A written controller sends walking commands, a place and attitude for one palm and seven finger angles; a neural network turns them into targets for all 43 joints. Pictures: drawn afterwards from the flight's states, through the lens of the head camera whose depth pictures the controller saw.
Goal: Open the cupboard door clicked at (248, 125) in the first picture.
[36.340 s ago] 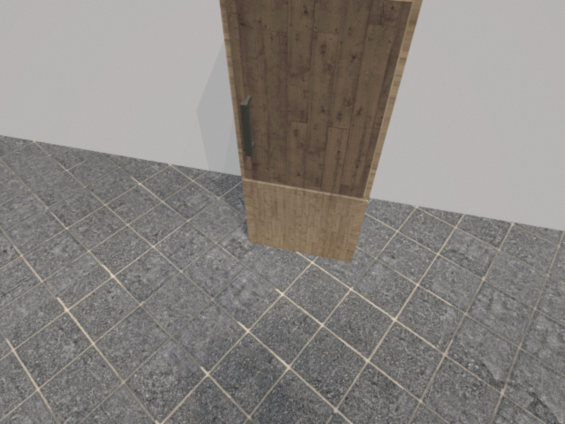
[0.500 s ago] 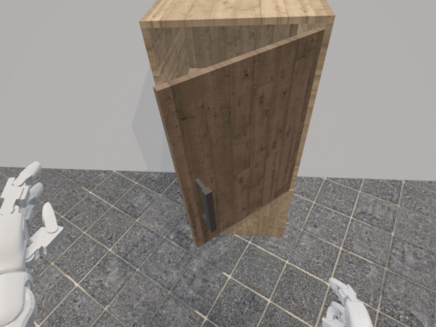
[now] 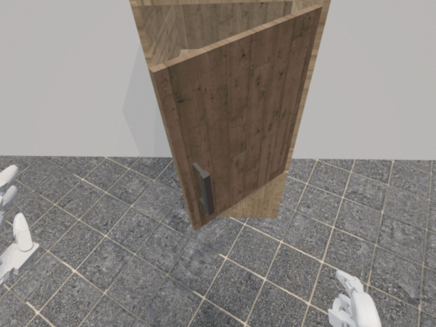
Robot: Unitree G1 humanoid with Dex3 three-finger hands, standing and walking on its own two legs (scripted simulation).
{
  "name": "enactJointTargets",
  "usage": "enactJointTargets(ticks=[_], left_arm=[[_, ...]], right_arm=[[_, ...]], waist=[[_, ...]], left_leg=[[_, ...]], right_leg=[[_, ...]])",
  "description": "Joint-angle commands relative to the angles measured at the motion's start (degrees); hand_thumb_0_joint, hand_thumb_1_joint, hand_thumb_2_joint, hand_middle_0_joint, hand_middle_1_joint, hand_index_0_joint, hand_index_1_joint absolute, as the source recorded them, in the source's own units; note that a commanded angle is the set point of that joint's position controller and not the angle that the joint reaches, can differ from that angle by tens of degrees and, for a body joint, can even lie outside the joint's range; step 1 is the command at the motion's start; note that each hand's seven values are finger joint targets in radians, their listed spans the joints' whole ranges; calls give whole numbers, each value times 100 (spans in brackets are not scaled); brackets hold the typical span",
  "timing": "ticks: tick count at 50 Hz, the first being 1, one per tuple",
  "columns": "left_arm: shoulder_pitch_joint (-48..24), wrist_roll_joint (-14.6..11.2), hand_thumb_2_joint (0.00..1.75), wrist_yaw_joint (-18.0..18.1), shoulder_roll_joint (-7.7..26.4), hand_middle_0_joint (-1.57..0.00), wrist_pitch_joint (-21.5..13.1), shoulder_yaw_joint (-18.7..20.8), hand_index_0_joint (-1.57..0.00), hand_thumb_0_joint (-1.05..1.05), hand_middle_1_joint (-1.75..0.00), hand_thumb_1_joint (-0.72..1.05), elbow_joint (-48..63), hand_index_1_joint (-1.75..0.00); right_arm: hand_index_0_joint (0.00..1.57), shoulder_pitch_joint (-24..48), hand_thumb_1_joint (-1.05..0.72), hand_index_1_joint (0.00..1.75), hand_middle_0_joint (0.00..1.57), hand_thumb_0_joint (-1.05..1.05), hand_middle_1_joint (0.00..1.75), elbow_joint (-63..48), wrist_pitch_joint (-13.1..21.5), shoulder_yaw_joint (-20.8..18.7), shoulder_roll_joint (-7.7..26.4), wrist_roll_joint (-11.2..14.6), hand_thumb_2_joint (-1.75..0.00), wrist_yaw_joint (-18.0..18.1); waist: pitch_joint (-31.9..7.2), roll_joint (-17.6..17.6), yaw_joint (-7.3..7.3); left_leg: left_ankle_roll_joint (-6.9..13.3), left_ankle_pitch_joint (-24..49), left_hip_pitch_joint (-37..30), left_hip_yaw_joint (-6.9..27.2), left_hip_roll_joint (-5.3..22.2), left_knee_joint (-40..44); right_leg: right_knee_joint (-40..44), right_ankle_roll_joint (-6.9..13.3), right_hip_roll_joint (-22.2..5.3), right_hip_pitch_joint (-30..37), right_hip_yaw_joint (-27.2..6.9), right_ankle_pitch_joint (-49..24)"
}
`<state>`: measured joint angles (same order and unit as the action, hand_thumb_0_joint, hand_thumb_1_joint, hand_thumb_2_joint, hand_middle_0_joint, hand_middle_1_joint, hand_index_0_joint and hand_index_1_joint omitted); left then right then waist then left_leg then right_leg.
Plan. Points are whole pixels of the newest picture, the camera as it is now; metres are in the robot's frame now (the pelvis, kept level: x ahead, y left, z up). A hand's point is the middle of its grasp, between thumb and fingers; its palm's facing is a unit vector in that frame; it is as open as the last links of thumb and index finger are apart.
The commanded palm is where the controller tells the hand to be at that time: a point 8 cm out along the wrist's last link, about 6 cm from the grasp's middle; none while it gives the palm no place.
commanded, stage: step back with the hand held close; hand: left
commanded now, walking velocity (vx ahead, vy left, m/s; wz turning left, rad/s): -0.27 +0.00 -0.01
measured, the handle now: (203, 190) +0.46 +0.08 -0.11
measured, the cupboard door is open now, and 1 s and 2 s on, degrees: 39 39 39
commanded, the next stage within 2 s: stop stepping back and stand still in 0.82 s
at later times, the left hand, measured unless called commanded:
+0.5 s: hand out of the picture +0.10 +0.27 +0.15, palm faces +0.46 -0.72 -0.51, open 7.4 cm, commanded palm +0.03 +0.31 +0.17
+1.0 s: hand out of the picture -0.04 +0.25 +0.17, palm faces +0.56 -0.61 -0.57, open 7.4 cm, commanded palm -0.12 +0.29 +0.17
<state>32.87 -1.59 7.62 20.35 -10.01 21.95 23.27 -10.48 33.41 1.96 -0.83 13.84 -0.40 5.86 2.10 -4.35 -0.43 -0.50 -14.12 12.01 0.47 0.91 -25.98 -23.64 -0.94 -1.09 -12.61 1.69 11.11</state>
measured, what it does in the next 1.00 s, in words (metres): walks backwards: right foot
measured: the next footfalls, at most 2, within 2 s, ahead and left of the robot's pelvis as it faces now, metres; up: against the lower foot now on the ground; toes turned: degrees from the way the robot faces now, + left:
right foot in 0.96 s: -0.09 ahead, -0.10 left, +0.00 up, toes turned +16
left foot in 1.20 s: -0.24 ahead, +0.11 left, +0.00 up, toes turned +13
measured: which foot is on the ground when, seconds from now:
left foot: down 0.00-0.98, up 1.00-1.00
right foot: down 0.00-0.82, up 0.84-0.94, down 0.96-1.00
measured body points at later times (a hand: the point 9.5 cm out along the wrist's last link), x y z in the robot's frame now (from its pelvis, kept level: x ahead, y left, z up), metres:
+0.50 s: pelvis -0.08 -0.01 -0.01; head -0.08 -0.01 +0.44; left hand +0.07 +0.31 +0.18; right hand +0.09 -0.24 -0.09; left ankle -0.01 +0.12 -0.74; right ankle +0.01 -0.12 -0.74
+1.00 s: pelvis -0.18 -0.04 -0.04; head -0.17 -0.04 +0.41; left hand -0.07 +0.28 +0.20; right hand +0.02 -0.24 -0.13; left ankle -0.02 +0.14 -0.73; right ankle -0.13 -0.11 -0.74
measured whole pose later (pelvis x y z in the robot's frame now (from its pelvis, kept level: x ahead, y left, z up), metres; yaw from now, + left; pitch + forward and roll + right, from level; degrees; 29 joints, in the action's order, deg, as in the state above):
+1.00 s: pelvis -0.18 -0.04 -0.04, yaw +14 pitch -2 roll -1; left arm 32.5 -1.2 8.4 27.8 -15.3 28.5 30.7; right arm -11.9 36.3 6.1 -2.0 10.8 -0.7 3.7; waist 2.7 -1.5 2.9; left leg -0.8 -16.7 34.6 -4.2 5.5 -39.6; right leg -44.2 3.6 5.0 -21.3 0.3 22.6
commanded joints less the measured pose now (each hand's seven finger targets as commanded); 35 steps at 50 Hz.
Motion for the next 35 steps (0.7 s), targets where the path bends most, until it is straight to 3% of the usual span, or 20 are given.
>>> enactJointTargets(ticks=[1, 3, 6, 8, 10, 15, 20, 22, 23, 25, 28, 29, 32, 35], left_arm=[[-345, -101, 90, 158, 1270, -20, -309, 854, -20, 0, -30, 90, 1299, -30], [-509, -109, 90, 170, 1432, -20, -334, 913, -20, 0, -30, 90, 1532, -30], [-453, -118, 90, 193, 1376, -20, -321, 827, -20, 0, -30, 90, 1555, -30], [-386, -103, 90, 195, 1467, -20, -349, 933, -20, 0, -30, 90, 1518, -30], [-252, -97, 90, 199, 1354, -20, -374, 900, -20, 0, -30, 90, 1315, -30], [-209, -11, 90, 179, 1250, -20, -507, 900, -20, 0, -30, 90, 1023, -30], [-368, 98, 90, 167, 1268, -20, -634, 876, -20, 0, -30, 90, 1266, -30], [-409, 120, 90, 165, 1313, -20, -672, 905, -20, 0, -30, 90, 1400, -30], [-461, 143, 90, 168, 1515, -20, -719, 1091, -20, 0, -30, 90, 1485, -30], [-377, 145, 90, 167, 1475, -20, -790, 1123, -20, 0, -30, 90, 1566, -30], [-489, 59, 90, 189, 1541, -20, -803, 1127, -20, 0, -30, 90, 1648, -30], [-621, 8, 90, 195, 1416, -20, -794, 948, -20, 0, -30, 90, 1683, -30], [-894, -40, 90, 257, 1395, -20, -763, 819, -20, 0, -30, 90, 1467, -30], [-883, -68, 90, 286, 1389, -20, -755, 849, -20, 0, -30, 90, 1284, -30]], right_arm=[[20, 451, -90, 30, 20, 0, 30, -957, 253, -192, 541, 116, -90, 69], [20, 539, -90, 30, 20, 0, 30, -953, 267, -173, 538, 129, -90, 95], [20, 537, -90, 30, 20, 0, 30, -970, 280, -153, 575, 151, -90, 68], [20, 573, -90, 30, 20, 0, 30, -933, 290, -167, 614, 141, -90, 60], [20, 529, -90, 30, 20, 0, 30, -936, 276, -153, 613, 163, -90, 20], [20, 500, -90, 30, 20, 0, 30, -983, 292, -178, 689, 172, -90, -38], [20, 447, -90, 30, 20, 0, 30, -1037, 445, -196, 750, 163, -90, -40], [20, 424, -90, 30, 20, 0, 30, -1041, 526, -201, 733, 157, -90, -43], [20, 441, -90, 30, 20, 0, 30, -1016, 568, -225, 749, 132, -90, -28], [20, 381, -90, 30, 20, 0, 30, -1005, 661, -234, 679, 126, -90, -35], [20, 217, -90, 30, 20, 0, 30, -812, 720, -274, 627, 80, -90, -68], [20, 152, -90, 30, 20, 0, 30, -740, 719, -244, 561, 86, -90, -73], [20, 123, -90, 30, 20, 0, 30, -517, 676, -271, 565, 88, -90, -51], [20, 212, -90, 30, 20, 0, 30, -516, 608, -271, 587, 121, -90, 3]], waist=[[-1280, 261, 40], [-1260, 212, 22], [-1101, 121, 26], [-915, -86, 14], [-726, -16, 21], [-274, -245, 34], [-352, -377, 30], [-381, -310, 25], [-434, -296, 14], [-523, -172, 8], [-559, 432, 81], [-568, 642, 136], [-544, 715, 219], [-529, 421, 196]], left_leg=[[56, 1808, 99, -104, 166, 338], [82, 1577, 251, -77, 123, 394], [112, 1079, 562, -89, 68, 491], [139, 470, 918, -50, 57, 688], [160, -108, 1323, -5, 66, 816], [314, -1771, 2498, 159, 235, 1182], [461, -2359, 2998, 338, 379, 1279], [490, -2371, 3009, 312, 353, 1141], [505, -2393, 3013, 277, 331, 1059], [490, -2377, 2911, 164, 233, 751], [241, -1776, 1776, -227, -146, -208], [126, -1513, 1277, -260, -256, -449], [37, -1148, 401, -268, -294, -712], [123, -1511, 843, 104, -9, -41]], right_leg=[[-127, 41, -76, 930, -102, -2172], [-95, 9, -50, 956, -118, -2062], [-3, -44, 31, 923, -93, -1621], [88, -78, 110, 933, -81, -1090], [94, -80, 149, 1007, -84, -707], [-61, -124, 299, 1249, -121, 341], [-530, -166, 495, 1527, -159, 326], [-596, -160, 519, 1486, -252, 166], [-558, -162, 523, 1516, -325, 62], [-511, -116, 440, 1371, -543, 44], [402, 116, -24, -11, -1145, 526], [672, 173, -172, -531, -1182, 847], [1085, 143, -258, -1525, -1047, 1566], [638, -14, 53, -1209, -664, 1698]])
